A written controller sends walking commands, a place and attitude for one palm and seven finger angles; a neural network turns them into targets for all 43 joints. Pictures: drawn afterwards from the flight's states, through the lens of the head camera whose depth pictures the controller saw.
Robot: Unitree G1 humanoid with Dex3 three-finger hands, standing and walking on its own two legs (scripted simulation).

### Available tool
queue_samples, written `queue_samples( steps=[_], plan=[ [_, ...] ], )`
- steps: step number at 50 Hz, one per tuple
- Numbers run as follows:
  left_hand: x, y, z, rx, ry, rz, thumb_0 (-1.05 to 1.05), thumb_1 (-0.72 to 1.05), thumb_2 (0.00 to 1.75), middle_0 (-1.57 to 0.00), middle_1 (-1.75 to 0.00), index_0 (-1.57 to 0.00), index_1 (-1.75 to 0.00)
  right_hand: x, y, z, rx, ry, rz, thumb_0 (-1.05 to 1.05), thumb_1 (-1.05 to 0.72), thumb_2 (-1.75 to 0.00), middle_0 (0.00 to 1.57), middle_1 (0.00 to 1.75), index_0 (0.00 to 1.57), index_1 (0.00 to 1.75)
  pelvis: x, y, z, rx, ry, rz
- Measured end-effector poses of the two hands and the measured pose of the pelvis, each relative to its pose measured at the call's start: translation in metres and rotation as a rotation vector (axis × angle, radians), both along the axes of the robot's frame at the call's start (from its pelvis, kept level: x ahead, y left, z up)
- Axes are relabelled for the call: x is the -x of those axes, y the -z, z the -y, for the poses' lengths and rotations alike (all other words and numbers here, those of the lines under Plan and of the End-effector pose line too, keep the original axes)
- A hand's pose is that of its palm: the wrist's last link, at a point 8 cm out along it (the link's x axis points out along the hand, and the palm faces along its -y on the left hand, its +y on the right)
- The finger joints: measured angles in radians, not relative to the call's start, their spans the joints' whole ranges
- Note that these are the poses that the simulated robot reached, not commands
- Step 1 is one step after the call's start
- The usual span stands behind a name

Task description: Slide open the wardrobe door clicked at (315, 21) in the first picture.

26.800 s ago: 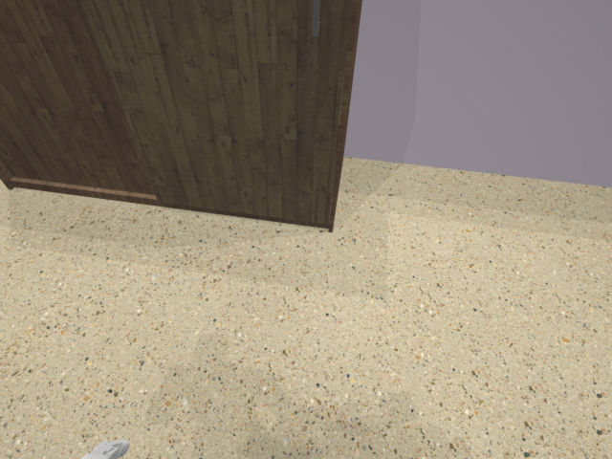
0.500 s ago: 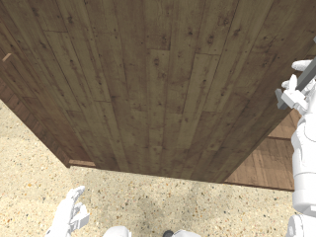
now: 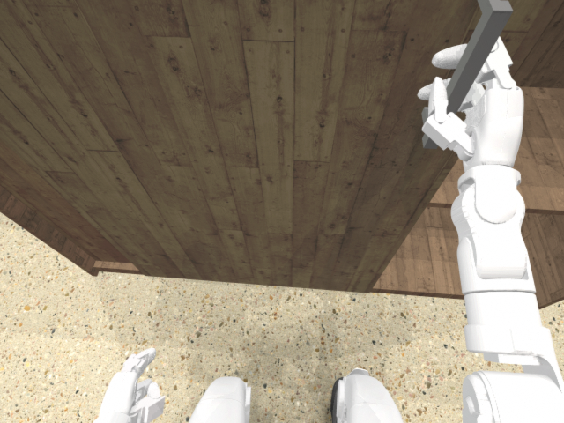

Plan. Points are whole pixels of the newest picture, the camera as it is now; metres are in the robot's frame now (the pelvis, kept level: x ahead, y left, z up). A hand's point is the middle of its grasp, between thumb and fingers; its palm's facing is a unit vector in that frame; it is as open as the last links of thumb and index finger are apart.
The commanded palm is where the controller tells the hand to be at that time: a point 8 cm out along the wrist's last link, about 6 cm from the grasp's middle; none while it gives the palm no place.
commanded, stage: stop walking and hold the door there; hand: right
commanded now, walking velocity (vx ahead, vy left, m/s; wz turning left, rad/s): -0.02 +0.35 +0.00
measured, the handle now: (454, 76) +0.47 -0.16 +0.20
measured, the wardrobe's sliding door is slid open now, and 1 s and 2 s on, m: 0.56 0.56 0.56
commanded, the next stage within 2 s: loosen the grip on the handle in 0.68 s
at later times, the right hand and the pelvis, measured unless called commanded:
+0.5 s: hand (431, 120) +0.42 -0.14 +0.18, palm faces +0.10 +0.99 -0.09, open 5.7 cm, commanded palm +0.39 -0.16 +0.18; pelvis +0.02 +0.00 +0.03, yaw -1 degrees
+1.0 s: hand (449, 113) +0.41 -0.15 +0.20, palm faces +0.14 +0.99 -0.05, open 8.7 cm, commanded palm +0.38 -0.18 +0.19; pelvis +0.00 -0.01 +0.03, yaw +1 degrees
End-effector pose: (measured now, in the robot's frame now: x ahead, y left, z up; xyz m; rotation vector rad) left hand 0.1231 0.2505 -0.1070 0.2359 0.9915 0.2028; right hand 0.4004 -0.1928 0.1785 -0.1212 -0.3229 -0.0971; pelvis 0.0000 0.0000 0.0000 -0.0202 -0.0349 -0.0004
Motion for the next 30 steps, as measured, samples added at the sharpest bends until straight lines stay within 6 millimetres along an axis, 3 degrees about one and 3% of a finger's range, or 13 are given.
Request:
queue_samples(
  steps=[6, 10, 14, 23, 30],
  plan=[
    [-0.024, -0.004, 0.055, 0.125, 0.104, 0.072, 0.01, 0.91, 0.89, -0.20, -0.30, -0.20, -0.30, 0.004, -0.002, -0.004, -0.034, -0.002, -0.059, -0.04, -0.79, -0.82, 0.45, 1.40, 0.28, 1.39, 0.004, -0.010, 0.002, -0.019, -0.019, -0.002],
    [-0.042, -0.004, 0.070, 0.188, 0.165, 0.127, 0.01, 0.90, 0.89, -0.21, -0.30, -0.20, -0.30, 0.007, -0.004, -0.005, 0.002, 0.024, -0.090, -0.04, -0.80, -0.81, 0.45, 1.40, 0.25, 1.39, 0.004, -0.010, -0.005, -0.025, -0.019, -0.002],
    [-0.053, -0.012, 0.062, 0.175, 0.170, 0.142, 0.01, 0.90, 0.89, -0.21, -0.30, -0.21, -0.30, 0.008, -0.006, -0.005, 0.020, 0.039, -0.114, -0.04, -0.79, -0.80, 0.46, 1.40, 0.25, 1.40, -0.002, -0.015, -0.009, -0.023, 0.009, -0.006],
    [-0.065, -0.041, 0.020, 0.001, 0.124, 0.144, 0.01, 0.90, 0.89, -0.20, -0.30, -0.20, -0.30, 0.008, -0.006, -0.005, -0.029, 0.002, -0.119, -0.02, -0.79, -0.83, 0.46, 1.40, 0.27, 1.40, -0.018, -0.025, 0.003, -0.013, 0.016, -0.028],
    [-0.066, -0.050, 0.016, 0.002, 0.102, 0.168, 0.01, 0.91, 0.90, -0.20, -0.30, -0.20, -0.30, 0.009, -0.007, -0.006, -0.014, 0.008, -0.131, -0.02, -0.80, -0.82, 0.46, 1.40, 0.23, 1.41, -0.019, -0.028, 0.003, -0.031, 0.004, -0.036]
  ],
)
